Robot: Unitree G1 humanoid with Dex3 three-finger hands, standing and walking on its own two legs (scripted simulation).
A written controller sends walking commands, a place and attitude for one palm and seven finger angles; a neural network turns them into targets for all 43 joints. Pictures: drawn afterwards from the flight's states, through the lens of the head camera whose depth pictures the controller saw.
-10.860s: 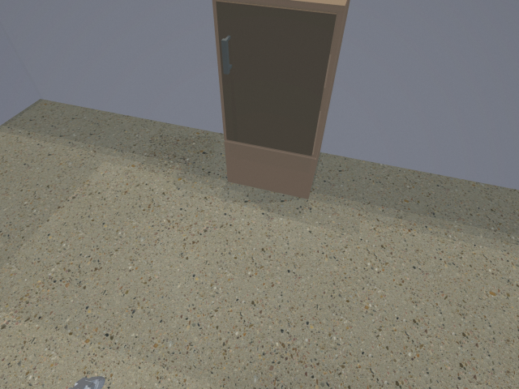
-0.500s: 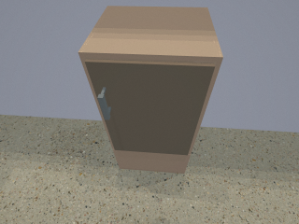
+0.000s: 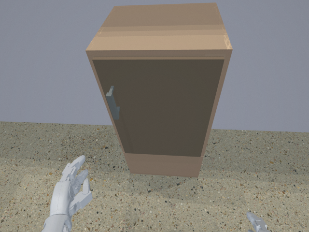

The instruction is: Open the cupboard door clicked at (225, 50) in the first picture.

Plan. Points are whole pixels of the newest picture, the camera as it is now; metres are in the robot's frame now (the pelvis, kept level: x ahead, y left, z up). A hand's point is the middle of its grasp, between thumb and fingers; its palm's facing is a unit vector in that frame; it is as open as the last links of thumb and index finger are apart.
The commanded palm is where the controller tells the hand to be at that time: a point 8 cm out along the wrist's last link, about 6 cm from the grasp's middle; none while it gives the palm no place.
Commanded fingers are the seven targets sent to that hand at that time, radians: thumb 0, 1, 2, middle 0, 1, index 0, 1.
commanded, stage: raise the hand with hooked fingers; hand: left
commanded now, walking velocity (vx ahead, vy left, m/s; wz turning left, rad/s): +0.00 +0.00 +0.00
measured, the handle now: (114, 103) +0.56 +0.17 -0.01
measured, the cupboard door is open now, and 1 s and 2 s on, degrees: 0 0 0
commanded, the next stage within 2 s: move the hooked fingers beside the handle in 1.88 s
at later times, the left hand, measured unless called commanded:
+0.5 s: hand (81, 209) +0.19 +0.20 -0.03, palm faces -0.20 -0.98 -0.04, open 10.4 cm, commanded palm +0.17 +0.27 -0.03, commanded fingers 0.00 0.04 0.53 -0.26 -0.86 -0.26 -0.86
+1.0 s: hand (52, 198) +0.21 +0.28 -0.01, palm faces -0.05 -1.00 -0.06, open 13.2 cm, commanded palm +0.20 +0.33 -0.01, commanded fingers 0.00 -0.50 0.30 -0.30 -1.20 -0.30 -1.20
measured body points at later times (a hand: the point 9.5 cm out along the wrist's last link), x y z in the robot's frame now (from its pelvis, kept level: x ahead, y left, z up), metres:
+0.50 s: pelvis -0.07 +0.03 -0.08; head -0.01 +0.04 +0.36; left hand +0.20 +0.26 -0.03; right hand +0.10 -0.18 -0.16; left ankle +0.01 +0.14 -0.72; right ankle -0.05 -0.10 -0.72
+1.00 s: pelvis -0.05 +0.05 -0.06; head +0.01 +0.08 +0.39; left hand +0.21 +0.33 +0.00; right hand +0.12 -0.19 -0.12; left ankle +0.01 +0.14 -0.72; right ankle -0.04 -0.10 -0.72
